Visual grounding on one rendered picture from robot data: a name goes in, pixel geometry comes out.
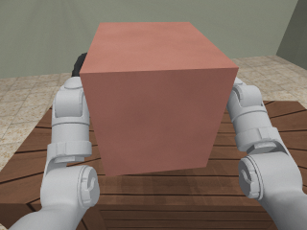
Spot robot left forearm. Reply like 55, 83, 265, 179
40, 77, 92, 206

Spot right robot upper arm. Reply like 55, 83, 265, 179
238, 151, 307, 230

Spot left robot upper arm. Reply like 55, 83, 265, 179
8, 165, 100, 230

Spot carton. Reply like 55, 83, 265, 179
79, 22, 239, 177

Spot pedestal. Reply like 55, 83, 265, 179
0, 101, 307, 230

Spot robot right forearm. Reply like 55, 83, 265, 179
225, 77, 303, 188

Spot robot left hand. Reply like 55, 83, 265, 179
71, 53, 87, 78

